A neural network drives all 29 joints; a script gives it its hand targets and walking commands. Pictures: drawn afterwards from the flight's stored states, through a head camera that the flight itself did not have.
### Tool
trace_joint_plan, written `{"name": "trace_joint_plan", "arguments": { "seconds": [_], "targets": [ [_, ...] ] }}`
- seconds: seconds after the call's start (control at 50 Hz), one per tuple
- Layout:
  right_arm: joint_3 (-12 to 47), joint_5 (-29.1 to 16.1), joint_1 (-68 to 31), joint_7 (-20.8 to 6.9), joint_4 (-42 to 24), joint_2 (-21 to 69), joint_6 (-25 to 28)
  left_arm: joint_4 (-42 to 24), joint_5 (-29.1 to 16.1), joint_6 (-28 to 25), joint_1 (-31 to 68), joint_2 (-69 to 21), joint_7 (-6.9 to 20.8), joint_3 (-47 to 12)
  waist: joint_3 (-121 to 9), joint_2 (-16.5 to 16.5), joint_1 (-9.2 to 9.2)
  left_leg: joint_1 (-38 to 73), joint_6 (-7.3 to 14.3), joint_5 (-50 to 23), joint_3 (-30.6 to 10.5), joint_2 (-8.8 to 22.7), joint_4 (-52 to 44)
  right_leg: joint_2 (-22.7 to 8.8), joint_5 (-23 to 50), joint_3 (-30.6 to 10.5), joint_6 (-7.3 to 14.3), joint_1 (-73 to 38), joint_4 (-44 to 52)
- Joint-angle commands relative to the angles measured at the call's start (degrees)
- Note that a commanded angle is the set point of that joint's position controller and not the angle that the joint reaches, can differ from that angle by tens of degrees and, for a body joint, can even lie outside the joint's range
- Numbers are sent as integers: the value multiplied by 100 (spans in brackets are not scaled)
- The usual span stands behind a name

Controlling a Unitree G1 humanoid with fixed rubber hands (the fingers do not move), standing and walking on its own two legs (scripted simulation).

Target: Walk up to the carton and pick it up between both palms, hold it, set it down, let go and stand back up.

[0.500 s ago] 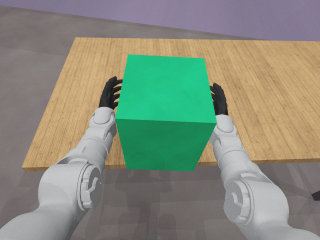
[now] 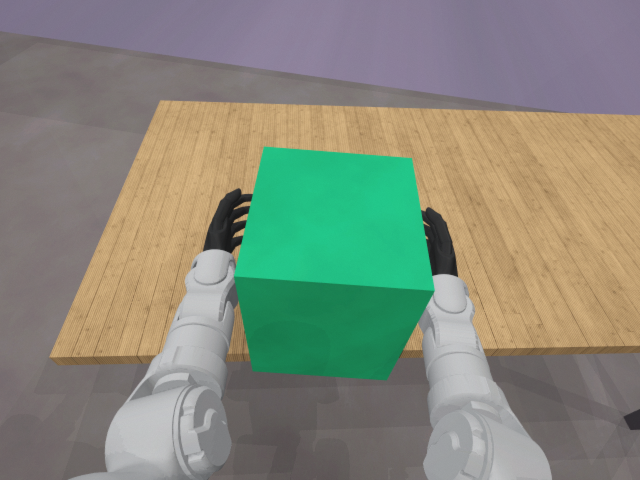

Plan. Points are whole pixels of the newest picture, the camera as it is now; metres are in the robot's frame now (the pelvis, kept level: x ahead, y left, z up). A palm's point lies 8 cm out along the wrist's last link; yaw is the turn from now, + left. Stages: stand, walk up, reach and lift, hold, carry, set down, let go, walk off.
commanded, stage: reach and lift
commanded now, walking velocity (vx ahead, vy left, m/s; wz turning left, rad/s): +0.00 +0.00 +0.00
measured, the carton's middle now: (328, 269) +0.40 +0.01 +0.03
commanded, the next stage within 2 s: none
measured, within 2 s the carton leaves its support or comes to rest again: leaves its support in 0.96 s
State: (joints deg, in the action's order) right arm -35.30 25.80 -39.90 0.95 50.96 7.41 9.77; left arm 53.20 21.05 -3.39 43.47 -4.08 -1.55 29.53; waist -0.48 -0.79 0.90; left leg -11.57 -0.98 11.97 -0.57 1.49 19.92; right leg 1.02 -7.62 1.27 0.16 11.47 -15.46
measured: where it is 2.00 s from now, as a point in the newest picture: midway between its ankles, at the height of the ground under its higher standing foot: outside the picture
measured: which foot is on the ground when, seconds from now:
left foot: down 0.00-1.00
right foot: down 0.00-1.00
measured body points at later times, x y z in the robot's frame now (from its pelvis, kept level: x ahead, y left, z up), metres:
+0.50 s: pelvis +0.00 +0.00 +0.00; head +0.03 +0.02 +0.45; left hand +0.41 +0.15 +0.07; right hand +0.40 -0.14 +0.07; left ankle -0.02 +0.12 -0.75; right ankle +0.00 -0.12 -0.75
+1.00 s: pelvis +0.00 +0.00 +0.00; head +0.02 +0.02 +0.45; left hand +0.40 +0.16 +0.08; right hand +0.40 -0.14 +0.08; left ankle -0.02 +0.12 -0.75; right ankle +0.00 -0.12 -0.75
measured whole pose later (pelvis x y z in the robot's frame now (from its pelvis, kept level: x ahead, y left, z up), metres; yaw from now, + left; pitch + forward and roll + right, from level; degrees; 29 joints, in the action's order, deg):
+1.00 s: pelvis +0.00 +0.00 +0.00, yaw +1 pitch +5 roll -1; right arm -31.9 23.5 -38.1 3.4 54.1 5.6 17.6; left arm 52.4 19.4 -6.4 41.8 -4.3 -2.7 26.4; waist -2.6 -1.2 0.4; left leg -13.0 -0.9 10.5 -1.8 1.1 18.7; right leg 0.6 -6.2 2.7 0.2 11.9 -13.4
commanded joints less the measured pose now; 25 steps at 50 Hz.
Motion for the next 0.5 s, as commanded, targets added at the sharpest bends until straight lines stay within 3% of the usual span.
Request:
{"name": "trace_joint_plan", "arguments": {
  "seconds": [0.0, 0.14, 0.22, 0.38, 0.48],
  "targets": [
    [1746, 137, -3106, -675, -190, 2481, 448, -265, 146, -106, 2688, -2548, 582, -1403, -2817, 198, 57, 239, -304, -2619, 771, -156, 28, 51, 2480, 476, -220, -1994, -429],
    [1865, 30, -3140, -681, -230, 2465, 526, -391, 75, -100, 2720, -2608, 550, -1542, -2856, 212, 27, 147, -327, -2594, 745, -150, 4, 41, 2544, 467, -182, -2068, -459],
    [1988, 22, -3044, -647, -294, 2562, 531, -482, 75, -80, 2673, -2616, 572, -1519, -2902, 56, 53, 58, -230, -2433, 739, -171, -89, 7, 2721, 436, -203, -2278, -448],
    [1960, -32, -2989, -648, -341, 2415, 526, -431, 57, 27, 2550, -2683, 588, -1628, -2751, 127, -57, 204, -250, -2345, 706, -152, -128, 33, 2351, 481, -155, -2102, -318],
    [1974, -62, -3135, -658, -454, 2403, 538, -472, 73, 70, 2605, -2670, 563, -1655, -2816, 205, 29, 231, -250, -2263, 720, -141, -135, 20, 2211, 513, -127, -2069, -298]
  ]
}}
